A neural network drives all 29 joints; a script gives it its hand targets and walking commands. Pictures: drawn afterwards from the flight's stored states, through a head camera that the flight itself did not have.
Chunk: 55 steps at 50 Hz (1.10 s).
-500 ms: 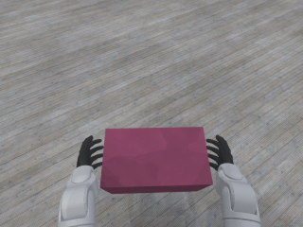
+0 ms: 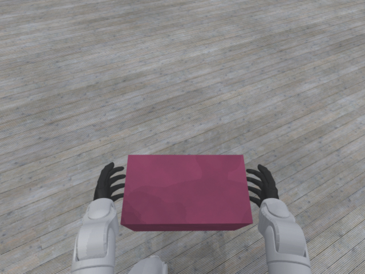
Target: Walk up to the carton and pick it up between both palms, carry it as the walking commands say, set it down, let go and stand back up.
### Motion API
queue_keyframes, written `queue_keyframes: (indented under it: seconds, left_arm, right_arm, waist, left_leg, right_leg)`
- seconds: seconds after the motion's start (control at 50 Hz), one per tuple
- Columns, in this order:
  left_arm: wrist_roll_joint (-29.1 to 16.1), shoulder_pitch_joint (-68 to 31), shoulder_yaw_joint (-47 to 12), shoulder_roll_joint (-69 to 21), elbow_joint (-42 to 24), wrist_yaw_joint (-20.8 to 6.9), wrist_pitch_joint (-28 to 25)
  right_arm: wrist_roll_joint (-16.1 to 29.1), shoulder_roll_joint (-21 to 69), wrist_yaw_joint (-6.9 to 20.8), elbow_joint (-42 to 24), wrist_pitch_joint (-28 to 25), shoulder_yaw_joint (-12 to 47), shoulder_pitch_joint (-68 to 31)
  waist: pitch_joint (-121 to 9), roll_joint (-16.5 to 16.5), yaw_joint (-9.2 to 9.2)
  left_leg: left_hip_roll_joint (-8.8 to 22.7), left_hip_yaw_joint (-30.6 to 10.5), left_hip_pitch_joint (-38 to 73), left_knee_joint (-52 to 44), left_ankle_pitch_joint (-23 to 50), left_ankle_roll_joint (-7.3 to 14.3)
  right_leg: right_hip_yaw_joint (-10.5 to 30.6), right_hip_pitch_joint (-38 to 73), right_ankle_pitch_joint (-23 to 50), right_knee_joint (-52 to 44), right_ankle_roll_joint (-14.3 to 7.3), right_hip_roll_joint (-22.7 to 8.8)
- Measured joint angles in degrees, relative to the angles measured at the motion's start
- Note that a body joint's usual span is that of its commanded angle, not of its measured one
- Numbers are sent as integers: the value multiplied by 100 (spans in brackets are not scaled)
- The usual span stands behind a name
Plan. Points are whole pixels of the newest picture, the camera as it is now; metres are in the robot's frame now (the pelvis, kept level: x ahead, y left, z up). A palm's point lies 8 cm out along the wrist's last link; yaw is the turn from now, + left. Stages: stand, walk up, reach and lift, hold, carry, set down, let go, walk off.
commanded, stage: carry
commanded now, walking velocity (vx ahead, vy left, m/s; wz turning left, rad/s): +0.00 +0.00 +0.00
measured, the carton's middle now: (185, 195) +0.31 +0.01 -0.08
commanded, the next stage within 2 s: none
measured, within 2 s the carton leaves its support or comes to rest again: neither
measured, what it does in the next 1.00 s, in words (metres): walks ahead: right foot, then left foot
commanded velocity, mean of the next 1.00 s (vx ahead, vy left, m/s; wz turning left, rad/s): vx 0.00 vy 0.00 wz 0.00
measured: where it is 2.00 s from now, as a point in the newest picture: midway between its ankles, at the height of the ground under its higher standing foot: (215, 109)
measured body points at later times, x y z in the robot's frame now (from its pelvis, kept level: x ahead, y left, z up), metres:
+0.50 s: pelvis +0.46 -0.05 +0.02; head +0.52 -0.03 +0.47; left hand +0.74 +0.14 +0.01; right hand +0.75 -0.22 +0.02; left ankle +0.45 +0.04 -0.62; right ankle +0.33 -0.08 -0.66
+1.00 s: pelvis +0.86 -0.12 +0.03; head +0.90 -0.12 +0.48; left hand +1.15 +0.06 +0.03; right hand +1.15 -0.29 +0.03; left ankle +0.70 +0.00 -0.55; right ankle +0.86 -0.14 -0.67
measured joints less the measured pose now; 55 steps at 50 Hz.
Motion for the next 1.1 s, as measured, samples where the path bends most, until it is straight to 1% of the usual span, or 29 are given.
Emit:
queue_keyframes:
  seconds: [0.04,0.08,0.12,0.16,0.18,0.2,0.22,0.24,0.28,0.3,0.36,0.42,0.48,0.54,0.56,0.58,0.6,0.62,0.66,0.72,0.76,0.78,0.82,0.84,0.88,0.92,0.96,1.02,1.1]
  left_arm:
    - [0,-8,3,53,83,-31,-24]
    - [0,-28,5,54,97,-86,-55]
    - [0,-42,19,38,106,-123,-142]
    - [0,-93,19,-11,100,-150,-277]
    - [0,-114,19,-52,96,-156,-335]
    - [0,-117,19,-91,95,-157,-345]
    - [-1,-116,20,-120,96,-157,-323]
    - [-1,-132,18,-143,104,-160,-283]
    - [6,-166,19,-165,151,-159,-206]
    - [29,-168,22,-163,173,-154,-135]
    - [173,-171,45,-161,242,-153,-1]
    - [176,-173,42,-161,240,-154,-18]
    - [176,-171,41,-165,241,-154,-59]
    - [176,-172,24,-163,228,-154,-22]
    - [176,-175,29,-120,234,-154,-9]
    - [177,-175,55,-64,238,-153,-2]
    - [177,-175,101,-29,248,-152,-2]
    - [176,-175,130,-5,298,-153,-11]
    - [176,-177,134,4,361,-153,-11]
    - [176,-194,134,-1,355,-154,-103]
    - [176,-245,134,-27,349,-172,-214]
    - [175,-252,126,-49,347,-184,-248]
    - [175,-250,126,-91,348,-208,-207]
    - [175,-254,126,-104,358,-217,-188]
    - [175,-294,127,-116,405,-217,-144]
    - [191,-300,149,-118,497,-215,-41]
    - [206,-303,173,-119,554,-201,23]
    - [207,-304,173,-125,551,-196,-35]
    - [207,-321,173,-133,552,-196,-103]
  right_arm:
    - [-76,-1,13,154,-32,-2,-92]
    - [-113,-1,-22,183,-84,-4,-94]
    - [-114,0,-37,100,-91,-4,-88]
    - [-115,0,-70,-156,-93,2,-43]
    - [-115,2,-103,-299,-81,2,-16]
    - [-115,2,-113,-404,-55,-7,16]
    - [-115,1,-113,-468,-18,-17,41]
    - [-115,-11,-111,-488,16,-36,48]
    - [-115,-38,-56,-327,3,-117,-2]
    - [-115,-38,-14,-201,0,-157,-15]
    - [-114,-39,25,99,-26,-168,-19]
    - [-115,-37,24,119,-57,-172,-21]
    - [-114,-31,25,66,-56,-172,-17]
    - [-114,-26,24,-39,43,-179,-12]
    - [-114,5,25,-12,48,-170,-16]
    - [-112,8,29,46,45,-116,-60]
    - [-112,5,55,134,46,-92,-153]
    - [-135,6,80,243,38,-93,-226]
    - [-184,7,73,372,-2,-96,-240]
    - [-186,9,63,283,-8,-82,-244]
    - [-187,11,23,75,2,-74,-238]
    - [-187,13,-23,-23,25,-73,-235]
    - [-187,11,-98,-124,82,-73,-230]
    - [-189,1,-101,-136,98,-80,-232]
    - [-209,-20,-48,30,52,-158,-292]
    - [-214,-20,6,299,6,-232,-295]
    - [-215,-21,5,460,-12,-240,-298]
    - [-215,-21,5,480,-87,-241,-299]
    - [-215,-21,5,410,-104,-238,-298]
  waist:
    - [-43,162,1]
    - [-54,410,-52]
    - [-38,592,-163]
    - [89,623,-242]
    - [175,613,-262]
    - [214,593,-261]
    - [206,555,-256]
    - [183,489,-259]
    - [194,495,-256]
    - [195,488,-257]
    - [197,269,-190]
    - [211,197,-159]
    - [251,183,-116]
    - [75,195,-117]
    - [-35,88,-116]
    - [-81,-15,-120]
    - [-84,10,-125]
    - [-90,100,-123]
    - [-102,329,-120]
    - [-76,544,-187]
    - [38,541,-211]
    - [98,532,-209]
    - [83,494,-203]
    - [42,443,-199]
    - [71,483,-196]
    - [73,424,-195]
    - [80,304,-196]
    - [146,252,-200]
    - [231,259,-205]
  left_leg:
    - [119,166,414,-48,-377,49]
    - [231,210,827,-302,-610,32]
    - [277,188,1240,-625,-777,-34]
    - [254,123,1743,-880,-946,-109]
    - [249,68,2015,-928,-1005,-129]
    - [258,19,2253,-882,-1021,-153]
    - [269,-22,2402,-645,-963,-192]
    - [264,-79,2421,-114,-801,-254]
    - [199,-501,2222,1315,-691,-467]
    - [119,-720,2077,1874,-690,-526]
    - [-109,-843,1450,2742,-713,-556]
    - [-113,-688,530,2813,-826,-500]
    - [15,-487,-107,1892,-699,-350]
    - [50,-351,-95,-507,778,-317]
    - [0,-271,-2,-689,936,-255]
    - [-39,-161,128,-638,692,-204]
    - [-5,-73,291,-573,421,-154]
    - [58,-3,487,-572,207,-118]
    - [188,66,900,-725,-90,-113]
    - [299,59,1411,-1035,-351,-191]
    - [303,-6,1829,-1192,-535,-276]
    - [311,-55,2059,-1215,-612,-307]
    - [323,-151,2355,-922,-666,-370]
    - [311,-191,2379,-488,-623,-420]
    - [253,-564,2224,693,-548,-555]
    - [67,-830,1990,1535,-517,-587]
    - [-65,-801,1643,1977,-519,-588]
    - [-59,-634,996,2105,-522,-546]
    - [116,-486,396,1310,-345,-463]
  right_leg:
    - [169,-557,-35,1381,79,74]
    - [179,-1355,-429,2228,80,174]
    - [186,-2277,-839,2437,64,183]
    - [193,-3055,-947,2071,42,114]
    - [199,-3231,-681,1369,42,90]
    - [200,-3231,85,316,42,85]
    - [190,-3084,1311,-878,42,76]
    - [167,-2853,2569,-1613,-138,24]
    - [-24,-2377,1491,-1390,-576,77]
    - [-120,-2154,1229,-1349,-665,114]
    - [-161,-1488,837,-1605,-719,130]
    - [-161,-911,610,-2027,-721,131]
    - [-99,-310,327,-2247,-711,150]
    - [-76,172,56,-2220,-645,175]
    - [-43,189,54,-1994,-569,100]
    - [38,46,350,-1392,-324,-1]
    - [157,-200,417,-526,-52,10]
    - [226,-476,334,309,66,45]
    - [239,-1101,43,1457,89,117]
    - [254,-2284,-650,1909,63,121]
    - [263,-2890,-557,1334,49,30]
    - [268,-2972,-113,561,49,-5]
    - [276,-2769,1817,-1483,49,-54]
    - [252,-2591,3006,-2056,-91,-114]
    - [79,-2267,1958,-1759,-503,-17]
    - [-21,-1919,1552,-1758,-702,57]
    - [-22,-1599,1395,-1939,-778,69]
    - [-25,-1152,1279,-2324,-817,107]
    - [-32,-559,1052,-2669,-867,206]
